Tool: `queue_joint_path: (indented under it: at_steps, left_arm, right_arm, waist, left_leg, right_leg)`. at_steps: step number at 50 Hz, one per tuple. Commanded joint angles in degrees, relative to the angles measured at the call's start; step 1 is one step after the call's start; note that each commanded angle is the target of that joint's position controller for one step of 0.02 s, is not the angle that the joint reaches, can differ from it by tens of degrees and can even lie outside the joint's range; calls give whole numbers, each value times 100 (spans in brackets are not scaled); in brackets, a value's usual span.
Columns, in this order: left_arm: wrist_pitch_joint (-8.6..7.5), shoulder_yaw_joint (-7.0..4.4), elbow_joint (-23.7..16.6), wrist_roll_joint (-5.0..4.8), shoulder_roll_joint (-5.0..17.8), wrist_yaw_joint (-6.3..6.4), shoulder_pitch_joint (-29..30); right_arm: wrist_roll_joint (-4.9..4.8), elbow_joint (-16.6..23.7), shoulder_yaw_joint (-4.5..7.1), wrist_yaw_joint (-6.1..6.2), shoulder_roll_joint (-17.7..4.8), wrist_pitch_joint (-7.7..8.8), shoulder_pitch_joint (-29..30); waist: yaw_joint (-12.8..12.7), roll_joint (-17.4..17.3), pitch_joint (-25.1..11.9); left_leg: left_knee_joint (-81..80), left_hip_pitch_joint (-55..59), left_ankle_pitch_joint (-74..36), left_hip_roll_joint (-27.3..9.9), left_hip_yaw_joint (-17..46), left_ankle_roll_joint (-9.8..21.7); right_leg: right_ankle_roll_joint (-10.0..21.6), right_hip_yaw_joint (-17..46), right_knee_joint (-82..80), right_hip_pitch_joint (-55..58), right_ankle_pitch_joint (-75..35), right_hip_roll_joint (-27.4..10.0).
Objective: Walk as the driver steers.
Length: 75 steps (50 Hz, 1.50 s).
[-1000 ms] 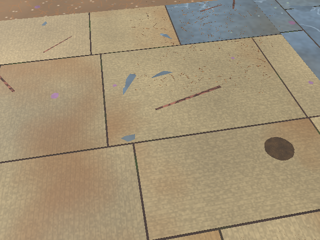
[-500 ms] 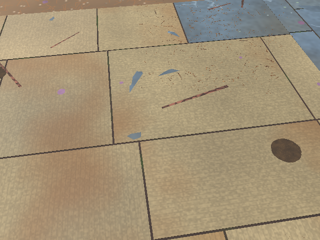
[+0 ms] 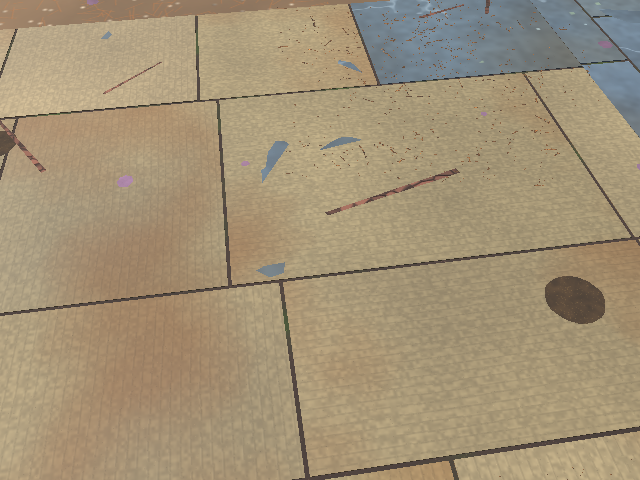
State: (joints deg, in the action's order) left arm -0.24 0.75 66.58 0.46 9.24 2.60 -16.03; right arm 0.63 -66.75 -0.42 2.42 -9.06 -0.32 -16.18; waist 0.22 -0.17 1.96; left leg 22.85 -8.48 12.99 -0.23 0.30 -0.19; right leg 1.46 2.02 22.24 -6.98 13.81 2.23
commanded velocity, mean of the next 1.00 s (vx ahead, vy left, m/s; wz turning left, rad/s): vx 0.23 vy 0.00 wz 0.00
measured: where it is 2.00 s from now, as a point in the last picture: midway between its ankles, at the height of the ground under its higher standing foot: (326, 352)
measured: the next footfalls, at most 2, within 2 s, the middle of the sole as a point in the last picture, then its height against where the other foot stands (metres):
right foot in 1.04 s outside the picture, level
left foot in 1.58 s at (281, 388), level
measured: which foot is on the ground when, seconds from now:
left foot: down 0.00-1.00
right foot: down 0.00-0.62, up 0.64-1.00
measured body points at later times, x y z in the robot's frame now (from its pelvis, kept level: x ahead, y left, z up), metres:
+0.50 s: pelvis +0.02 +0.01 -0.01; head +0.01 +0.01 +0.44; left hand -0.03 +0.23 -0.17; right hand -0.02 -0.22 -0.17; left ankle -0.01 +0.12 -0.74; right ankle -0.02 -0.10 -0.74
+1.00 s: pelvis +0.22 +0.03 -0.02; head +0.27 +0.03 +0.43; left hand +0.41 +0.24 -0.15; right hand +0.08 -0.18 -0.15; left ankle +0.02 +0.11 -0.74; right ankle +0.36 -0.04 -0.73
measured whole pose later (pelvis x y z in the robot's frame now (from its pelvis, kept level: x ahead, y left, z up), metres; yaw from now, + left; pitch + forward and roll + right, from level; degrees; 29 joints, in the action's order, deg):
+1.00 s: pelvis +0.22 +0.03 -0.02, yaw +1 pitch +1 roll -1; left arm -3.0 -1.8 52.0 1.0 10.0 -1.2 1.0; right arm 1.0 -65.4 0.1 1.3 -7.6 6.0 -31.8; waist 3.5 -0.1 3.8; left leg 14.5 9.9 24.8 2.1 -1.4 3.2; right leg 6.5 -7.5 34.5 -31.2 7.9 1.8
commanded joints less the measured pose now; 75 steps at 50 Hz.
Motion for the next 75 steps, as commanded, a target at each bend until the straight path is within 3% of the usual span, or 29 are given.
queue_joint_path:
  at_steps: [1,16,19,21,23,25,26,28,30,31,32,33,34,35,40,45,47,49,51,52,53,54,55,56,58,62,68,72,75]
  left_arm:
    - [-20,-66,-34,1,450,15,-400]
    - [-31,-75,-21,3,324,19,-574]
    - [8,-138,-45,20,442,12,-643]
    - [58,-207,-140,43,527,-21,-700]
    - [37,-243,-169,39,526,-33,-944]
    - [-13,-358,-90,52,767,-34,-1327]
    - [-33,-403,-102,59,828,-47,-1328]
    - [-83,-442,-224,58,854,-79,-1021]
    - [-138,-433,-469,0,712,-98,-324]
    - [-224,-346,-712,-27,391,-132,95]
    - [-305,-287,-968,42,163,-189,235]
    - [-337,-374,-990,233,572,-232,320]
    - [-383,-359,-941,236,438,-286,247]
    - [-431,-335,-882,167,315,-336,163]
    - [-316,-389,-1052,157,329,-441,488]
    - [-264,-252,-1633,68,159,-449,1810]
    - [-250,-277,-1688,47,307,-406,1749]
    - [-285,-392,-1505,30,578,-324,1006]
    - [-365,-565,-986,69,856,-240,-580]
    - [-387,-697,-855,218,1333,-201,-1359]
    - [-357,-741,-918,272,1620,-265,-1270]
    - [-322,-714,-955,29,1362,-311,-685]
    - [-354,-599,-1077,-22,983,-324,-64]
    - [-423,-522,-1076,12,692,-343,164]
    - [-529,-398,-907,36,362,-284,13]
    - [-651,-387,-707,27,597,-235,-571]
    - [-637,-306,-632,6,590,-233,-1235]
    - [-626,-290,-501,43,646,-176,-1651]
    - [-609,-309,-472,103,743,-126,-1569]
  right_arm:
    - [1,31,62,15,-444,20,-402]
    - [0,16,69,22,-336,34,-552]
    - [25,50,119,6,-405,1,-599]
    - [63,185,156,-36,-424,-31,-539]
    - [90,366,132,-78,-257,18,-380]
    - [155,585,100,-141,-74,150,-145]
    - [175,700,117,-170,-153,223,-2]
    - [114,779,154,-236,-205,350,-154]
    - [19,432,190,-236,-130,446,-1293]
    - [47,250,310,-170,-535,492,-2039]
    - [16,40,499,-177,-1147,464,-2781]
    - [50,81,465,-163,-939,415,-2511]
    - [74,261,408,-176,-746,438,-2051]
    - [93,399,377,-182,-661,475,-1679]
    - [33,299,215,-140,-394,625,-1804]
    - [48,299,145,-105,-485,652,-1797]
    - [43,285,164,-96,-639,685,-1749]
    - [33,296,199,-82,-788,713,-1605]
    - [-7,347,232,-95,-894,676,-1402]
    - [-9,489,173,-136,-613,658,-1510]
    - [-156,530,115,-197,8,604,-2210]
    - [-23,637,246,-198,-560,564,-1575]
    - [29,870,289,-233,-649,580,-955]
    - [50,909,300,-246,-577,595,-740]
    - [149,850,298,-295,-356,471,-916]
    - [172,1072,328,-372,-303,289,-407]
    - [73,1650,277,-434,-299,287,1260]
    - [43,1858,248,-423,-326,319,1879]
    - [49,1927,290,-388,-445,384,1843]
  waist:
    - [-2,1,244]
    - [-1,5,287]
    - [-11,78,291]
    - [-49,154,678]
    - [-177,364,971]
    - [-318,903,847]
    - [-332,912,869]
    - [-95,767,831]
    - [523,503,833]
    - [853,-483,735]
    - [982,-1735,547]
    - [691,-951,848]
    - [447,-398,935]
    - [267,-223,871]
    - [77,-458,497]
    - [208,-644,732]
    - [89,-745,616]
    - [-303,-710,159]
    - [-995,-579,-626]
    - [-1141,56,-1201]
    - [-615,1080,-1686]
    - [-549,332,-1109]
    - [-353,223,-247]
    - [-197,-38,106]
    - [140,38,174]
    - [221,207,314]
    - [-172,308,474]
    - [-374,400,464]
    - [-210,444,391]
  left_leg:
    - [-326,-60,-715,-465,414,177]
    - [-317,-117,-655,-452,424,190]
    - [-174,-257,1030,-180,295,291]
    - [83,-811,2361,-52,322,454]
    - [524,-1417,2383,28,292,490]
    - [1396,-1886,1377,201,-218,413]
    - [1589,-1892,1142,98,-295,419]
    - [1264,-1317,1214,37,-291,495]
    - [127,636,868,150,-202,594]
    - [-712,1556,1572,-686,1188,762]
    - [-1536,2038,2369,-1866,3238,1210]
    - [-1436,1669,2062,-2090,3399,1325]
    - [-1396,1355,1540,-1927,2943,1290]
    - [-1456,1189,996,-1708,2453,1206]
    - [-1283,1361,-2311,-1107,873,1000]
    - [-1355,715,-3294,-883,311,963]
    - [-1154,702,-4275,-1004,231,932]
    - [-217,939,-5674,-1075,107,828]
    - [1780,488,-5040,-890,-57,708]
    - [3536,-510,-2725,-547,-250,675]
    - [5674,-2233,1775,493,-129,529]
    - [5858,-2727,1205,141,353,650]
    - [5534,-2862,603,-133,292,680]
    - [5212,-2619,316,-302,279,681]
    - [4706,-2003,231,-486,263,563]
    - [4024,-2380,-88,-576,-20,364]
    - [2136,-2786,-1261,-457,-455,190]
    - [1333,-2763,-1343,-239,-621,319]
    - [960,-2454,-817,-65,-643,564]
  right_leg:
    - [140,488,-392,-311,-855,-595]
    - [129,474,-368,-367,-779,-598]
    - [267,470,-386,-535,1080,-404]
    - [493,684,-364,-929,2648,-411]
    - [734,1271,-549,-845,3180,-726]
    - [1110,2285,-1121,-249,3313,-1416]
    - [1249,2550,-1281,-309,3169,-1664]
    - [1214,2319,-1187,-731,2824,-1602]
    - [866,1484,-440,-2028,2282,-1025]
    - [552,591,933,-2927,1705,-387]
    - [351,-419,2628,-3701,1507,171]
    - [402,-263,3578,-3961,1532,-159]
    - [420,-139,3949,-3928,1092,-358]
    - [389,-107,4036,-3767,662,-490]
    - [188,-575,3709,-3648,-86,-440]
    - [219,-1041,1837,-2834,-622,-157]
    - [403,-1153,1410,-2113,-676,10]
    - [630,-1104,1235,-1187,-634,238]
    - [854,-828,648,625,-783,107]
    - [1093,679,474,1739,376,-1217]
    - [1998,3724,-364,2608,642,-2715]
    - [1893,3778,-918,1874,1741,-2402]
    - [1676,2864,-1118,953,1666,-2218]
    - [1512,2260,-1281,286,846,-1964]
    - [1222,1311,-1380,-396,-276,-1536]
    - [1161,593,-1536,-406,-1288,-1314]
    - [877,47,-1535,116,-2545,-1052]
    - [873,-6,-1331,912,-3171,-1213]
    - [901,-71,-851,1429,-4272,-1405]
Velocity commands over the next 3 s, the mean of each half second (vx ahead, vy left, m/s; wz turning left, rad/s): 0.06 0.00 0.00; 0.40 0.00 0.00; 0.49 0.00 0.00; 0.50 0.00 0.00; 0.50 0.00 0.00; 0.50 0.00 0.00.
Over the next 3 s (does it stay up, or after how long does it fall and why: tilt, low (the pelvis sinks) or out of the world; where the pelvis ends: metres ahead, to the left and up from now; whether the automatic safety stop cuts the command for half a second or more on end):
stays up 1.32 0.07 0.00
